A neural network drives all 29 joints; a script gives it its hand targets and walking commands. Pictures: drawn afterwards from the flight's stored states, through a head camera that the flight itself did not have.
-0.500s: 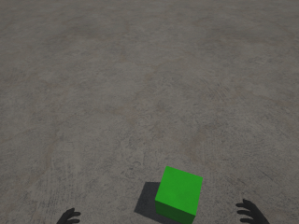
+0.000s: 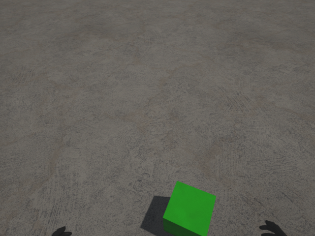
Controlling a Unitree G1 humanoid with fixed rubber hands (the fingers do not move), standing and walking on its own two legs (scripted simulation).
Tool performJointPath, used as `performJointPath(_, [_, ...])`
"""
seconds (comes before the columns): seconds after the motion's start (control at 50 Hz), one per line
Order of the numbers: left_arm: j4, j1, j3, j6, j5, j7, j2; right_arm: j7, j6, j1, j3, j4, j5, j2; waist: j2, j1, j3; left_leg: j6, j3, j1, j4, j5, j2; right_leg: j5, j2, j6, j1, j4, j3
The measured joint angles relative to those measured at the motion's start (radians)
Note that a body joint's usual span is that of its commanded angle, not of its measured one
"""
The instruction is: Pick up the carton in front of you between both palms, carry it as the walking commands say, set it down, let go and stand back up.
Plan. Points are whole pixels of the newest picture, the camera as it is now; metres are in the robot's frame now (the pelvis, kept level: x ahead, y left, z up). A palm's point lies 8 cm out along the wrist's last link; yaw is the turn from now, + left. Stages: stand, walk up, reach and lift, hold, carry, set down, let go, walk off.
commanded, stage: stand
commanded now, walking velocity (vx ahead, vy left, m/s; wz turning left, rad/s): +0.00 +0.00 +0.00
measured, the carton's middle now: (188, 214) +0.38 -0.11 -0.65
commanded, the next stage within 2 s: none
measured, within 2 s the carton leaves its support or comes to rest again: neither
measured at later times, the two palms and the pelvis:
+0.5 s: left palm out of the picture +0.08 +0.32 -0.08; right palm out of the picture +0.08 -0.29 -0.10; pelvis -0.03 +0.01 +0.01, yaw +0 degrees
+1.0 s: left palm out of the picture +0.06 +0.32 -0.08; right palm out of the picture +0.06 -0.30 -0.10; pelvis -0.03 +0.01 +0.01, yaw +0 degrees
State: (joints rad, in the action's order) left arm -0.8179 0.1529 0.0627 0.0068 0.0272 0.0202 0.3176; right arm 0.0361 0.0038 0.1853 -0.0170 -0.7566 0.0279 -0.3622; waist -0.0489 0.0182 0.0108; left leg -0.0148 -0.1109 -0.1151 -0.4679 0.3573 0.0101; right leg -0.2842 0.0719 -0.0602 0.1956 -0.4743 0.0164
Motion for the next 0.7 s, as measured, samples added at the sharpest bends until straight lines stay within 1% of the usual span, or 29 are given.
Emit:
performJointPath(0.32, [-0.082,-0.009,-0.003,-0.003,-0.004,-0.008,0.019,-0.001,0.012,-0.013,0.013,-0.09,0.003,-0.006,0.01,-0.002,0.001,0.015,0.011,0.041,0.06,-0.053,0.019,0.044,-0.021,0.016,-0.033,0.044,-0.013])
performJointPath(0.7, [-0.16,-0.022,-0.018,-0.013,-0.011,-0.013,0.035,-0.011,0.017,-0.017,0.013,-0.177,-0.001,-0.024,0.015,-0.005,0.014,0.015,0.013,0.053,0.111,-0.103,0.021,0.095,-0.026,0.018,-0.046,0.097,-0.017])
